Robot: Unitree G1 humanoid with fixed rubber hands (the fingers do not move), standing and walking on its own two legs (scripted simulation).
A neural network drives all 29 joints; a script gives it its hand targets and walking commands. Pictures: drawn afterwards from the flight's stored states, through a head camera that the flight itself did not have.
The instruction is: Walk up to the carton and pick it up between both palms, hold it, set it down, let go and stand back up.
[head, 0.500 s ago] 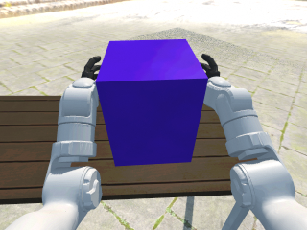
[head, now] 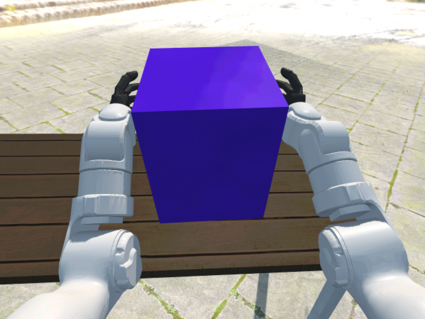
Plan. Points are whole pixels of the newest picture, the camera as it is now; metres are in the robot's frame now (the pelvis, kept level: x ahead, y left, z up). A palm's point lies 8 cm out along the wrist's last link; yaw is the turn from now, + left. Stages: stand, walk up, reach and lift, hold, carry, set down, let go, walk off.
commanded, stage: set down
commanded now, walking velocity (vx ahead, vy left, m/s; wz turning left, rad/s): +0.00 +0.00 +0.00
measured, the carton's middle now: (208, 135) +0.39 +0.02 +0.24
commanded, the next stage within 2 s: none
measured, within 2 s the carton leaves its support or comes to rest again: neither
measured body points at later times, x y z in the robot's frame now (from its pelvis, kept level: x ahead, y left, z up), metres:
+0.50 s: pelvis +0.00 +0.00 +0.00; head -0.04 +0.01 +0.45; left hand +0.42 +0.17 +0.25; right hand +0.43 -0.12 +0.26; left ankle +0.03 +0.14 -0.75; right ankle -0.03 -0.10 -0.75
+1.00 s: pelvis +0.01 +0.00 +0.00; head -0.03 +0.01 +0.45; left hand +0.42 +0.18 +0.22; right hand +0.44 -0.11 +0.22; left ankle +0.03 +0.14 -0.75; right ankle -0.03 -0.10 -0.75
